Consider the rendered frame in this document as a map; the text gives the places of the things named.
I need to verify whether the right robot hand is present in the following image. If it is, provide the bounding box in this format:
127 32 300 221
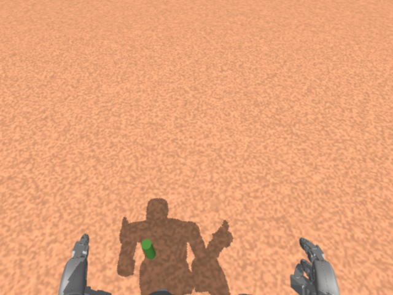
290 238 340 295

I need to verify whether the can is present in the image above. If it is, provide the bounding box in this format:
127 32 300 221
141 239 156 259

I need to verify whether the left robot hand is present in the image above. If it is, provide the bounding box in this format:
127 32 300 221
58 234 112 295

